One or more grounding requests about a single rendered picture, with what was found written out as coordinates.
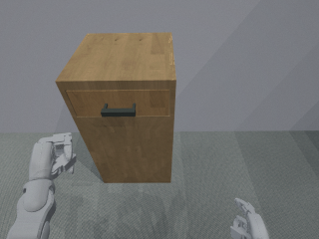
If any right robot hand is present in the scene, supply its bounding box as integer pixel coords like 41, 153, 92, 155
230, 197, 269, 239

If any robot left forearm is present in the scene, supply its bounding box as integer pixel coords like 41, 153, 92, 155
6, 179, 57, 239

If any cabinet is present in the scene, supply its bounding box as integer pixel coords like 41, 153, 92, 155
55, 32, 176, 183

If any drawer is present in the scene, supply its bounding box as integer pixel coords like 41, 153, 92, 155
66, 89, 169, 117

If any left robot hand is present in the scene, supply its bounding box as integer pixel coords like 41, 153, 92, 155
29, 132, 77, 182

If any handle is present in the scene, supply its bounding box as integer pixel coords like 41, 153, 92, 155
101, 103, 136, 118

